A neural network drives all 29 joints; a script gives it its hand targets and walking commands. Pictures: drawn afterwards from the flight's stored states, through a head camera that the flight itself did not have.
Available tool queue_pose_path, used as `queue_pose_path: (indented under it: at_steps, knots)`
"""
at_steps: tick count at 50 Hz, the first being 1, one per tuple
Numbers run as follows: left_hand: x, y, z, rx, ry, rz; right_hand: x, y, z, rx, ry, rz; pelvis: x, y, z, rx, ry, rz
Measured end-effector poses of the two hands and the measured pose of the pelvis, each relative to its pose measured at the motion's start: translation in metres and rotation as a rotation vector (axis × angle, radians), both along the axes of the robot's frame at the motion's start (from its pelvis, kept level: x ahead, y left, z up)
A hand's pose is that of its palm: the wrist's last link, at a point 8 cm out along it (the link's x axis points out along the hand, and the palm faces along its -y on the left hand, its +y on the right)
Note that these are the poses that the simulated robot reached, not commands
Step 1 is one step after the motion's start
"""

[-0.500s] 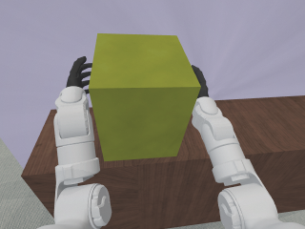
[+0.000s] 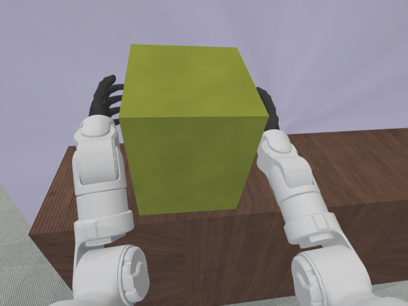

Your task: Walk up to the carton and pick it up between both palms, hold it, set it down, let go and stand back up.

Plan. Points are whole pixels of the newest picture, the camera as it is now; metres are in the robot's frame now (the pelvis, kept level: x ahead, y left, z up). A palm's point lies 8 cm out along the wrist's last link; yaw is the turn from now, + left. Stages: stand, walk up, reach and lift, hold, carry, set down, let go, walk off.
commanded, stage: hold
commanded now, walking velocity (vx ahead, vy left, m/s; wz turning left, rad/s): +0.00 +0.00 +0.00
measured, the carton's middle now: (187, 132) +0.38 +0.01 +0.19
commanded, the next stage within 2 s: none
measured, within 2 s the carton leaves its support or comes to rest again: neither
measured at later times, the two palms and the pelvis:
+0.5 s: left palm (102, 121) +0.36 +0.16 +0.24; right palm (265, 130) +0.35 -0.14 +0.21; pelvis +0.00 +0.00 +0.00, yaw +0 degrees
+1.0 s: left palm (102, 120) +0.36 +0.16 +0.24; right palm (265, 130) +0.35 -0.13 +0.21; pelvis +0.00 +0.00 +0.00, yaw +0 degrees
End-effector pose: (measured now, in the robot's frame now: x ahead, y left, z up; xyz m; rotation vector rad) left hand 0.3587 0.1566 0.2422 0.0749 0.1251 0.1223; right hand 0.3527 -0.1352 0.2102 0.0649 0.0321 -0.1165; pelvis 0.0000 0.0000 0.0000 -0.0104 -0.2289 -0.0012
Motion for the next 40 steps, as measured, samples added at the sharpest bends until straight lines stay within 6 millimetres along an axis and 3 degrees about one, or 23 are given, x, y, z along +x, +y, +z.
queue_pose_path:
  at_steps: [40]
  knots:
    - [0.0008,-0.0003,-0.0009,0.001,0.002,0.001,0.0011,-0.0002,-0.0015,0.001,0.002,0.001,0.0004,-0.0007,0.0000,0.000,0.001,0.002]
